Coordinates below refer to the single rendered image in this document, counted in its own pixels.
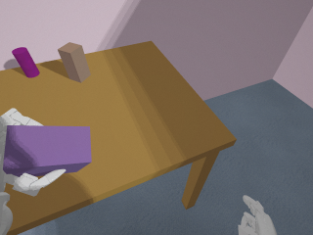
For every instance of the robot left forearm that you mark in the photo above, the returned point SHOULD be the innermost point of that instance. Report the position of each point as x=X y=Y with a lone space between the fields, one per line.
x=6 y=215

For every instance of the table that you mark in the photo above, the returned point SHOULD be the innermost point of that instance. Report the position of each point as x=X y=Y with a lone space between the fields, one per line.
x=145 y=120

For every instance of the sponge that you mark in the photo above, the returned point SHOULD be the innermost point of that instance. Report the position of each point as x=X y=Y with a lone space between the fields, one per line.
x=40 y=149

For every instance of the left robot hand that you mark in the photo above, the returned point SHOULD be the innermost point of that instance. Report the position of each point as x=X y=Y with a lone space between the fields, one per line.
x=26 y=183

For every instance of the right robot hand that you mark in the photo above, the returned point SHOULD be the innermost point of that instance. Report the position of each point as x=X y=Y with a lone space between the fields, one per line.
x=261 y=224

